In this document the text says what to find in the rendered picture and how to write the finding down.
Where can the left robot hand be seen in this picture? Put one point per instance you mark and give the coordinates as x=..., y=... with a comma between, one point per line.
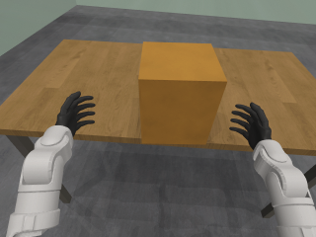
x=69, y=116

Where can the right robot hand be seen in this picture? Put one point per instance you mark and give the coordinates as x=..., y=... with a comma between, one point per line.
x=257, y=124

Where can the table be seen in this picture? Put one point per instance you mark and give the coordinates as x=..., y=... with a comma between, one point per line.
x=108, y=71

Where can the carton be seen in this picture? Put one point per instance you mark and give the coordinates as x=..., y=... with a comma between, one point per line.
x=180, y=85

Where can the robot right forearm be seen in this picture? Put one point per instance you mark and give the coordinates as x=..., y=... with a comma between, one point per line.
x=288, y=190

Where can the robot left forearm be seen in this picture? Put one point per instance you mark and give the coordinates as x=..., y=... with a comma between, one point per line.
x=40, y=183

